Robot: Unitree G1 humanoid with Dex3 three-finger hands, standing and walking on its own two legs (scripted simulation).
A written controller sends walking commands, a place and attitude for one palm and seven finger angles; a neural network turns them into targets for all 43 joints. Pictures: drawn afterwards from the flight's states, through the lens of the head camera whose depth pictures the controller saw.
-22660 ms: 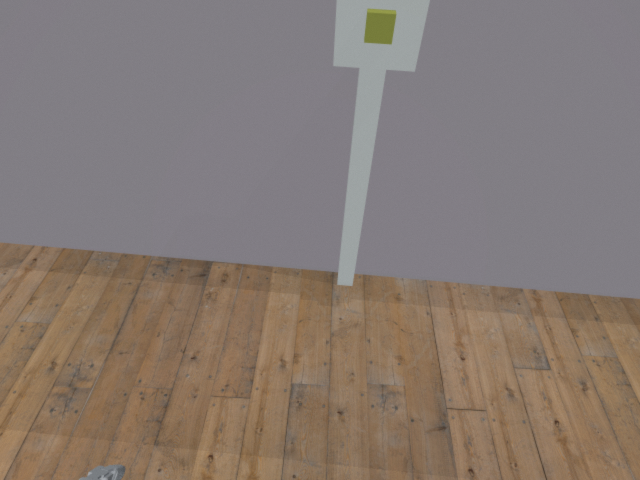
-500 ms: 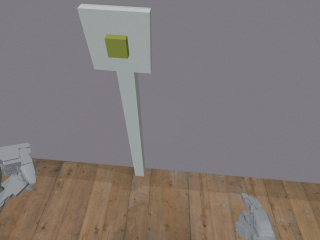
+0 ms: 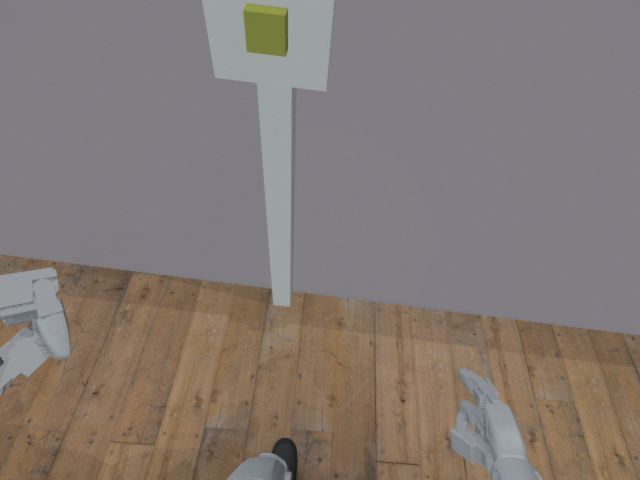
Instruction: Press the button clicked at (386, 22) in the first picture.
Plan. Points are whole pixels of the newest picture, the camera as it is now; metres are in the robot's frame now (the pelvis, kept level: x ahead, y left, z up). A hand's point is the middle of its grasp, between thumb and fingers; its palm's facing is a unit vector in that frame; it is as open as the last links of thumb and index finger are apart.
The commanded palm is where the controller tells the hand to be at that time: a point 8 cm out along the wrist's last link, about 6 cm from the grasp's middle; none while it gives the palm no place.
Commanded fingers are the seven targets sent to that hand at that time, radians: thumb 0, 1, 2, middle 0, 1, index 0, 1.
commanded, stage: step back with the hand held close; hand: left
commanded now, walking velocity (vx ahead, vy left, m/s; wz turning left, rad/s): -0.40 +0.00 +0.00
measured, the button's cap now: (267, 29) +0.65 +0.15 +0.19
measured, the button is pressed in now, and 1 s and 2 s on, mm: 0 0 0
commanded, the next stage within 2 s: stop stepping back and stand still in 0.18 s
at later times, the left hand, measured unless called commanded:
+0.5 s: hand out of the picture +0.04 +0.22 +0.18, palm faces +0.31 -0.81 -0.50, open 3.1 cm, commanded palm -0.01 +0.27 +0.18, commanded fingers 0.00 0.90 0.90 -1.30 -1.50 -1.30 -1.50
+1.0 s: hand out of the picture -0.07 +0.23 +0.19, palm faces +0.46 -0.78 -0.42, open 3.1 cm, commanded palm -0.12 +0.26 +0.18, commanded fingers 0.00 0.90 0.90 -1.30 -1.50 -1.30 -1.50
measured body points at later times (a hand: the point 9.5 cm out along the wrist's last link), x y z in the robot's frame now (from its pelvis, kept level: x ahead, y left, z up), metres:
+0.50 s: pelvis -0.14 -0.01 +0.00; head -0.13 +0.01 +0.45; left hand +0.01 +0.26 +0.20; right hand +0.04 -0.23 -0.06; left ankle -0.06 +0.11 -0.73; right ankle -0.11 -0.11 -0.73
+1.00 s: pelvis -0.23 -0.02 +0.00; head -0.28 -0.02 +0.45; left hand -0.11 +0.26 +0.21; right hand -0.08 -0.25 -0.09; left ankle -0.20 +0.11 -0.67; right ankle -0.16 -0.10 -0.73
